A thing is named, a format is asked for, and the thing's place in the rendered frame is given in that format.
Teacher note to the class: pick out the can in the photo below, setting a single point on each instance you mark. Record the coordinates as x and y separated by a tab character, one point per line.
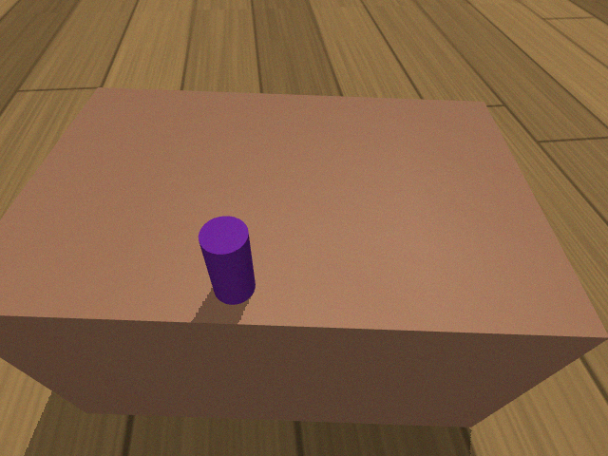
225	245

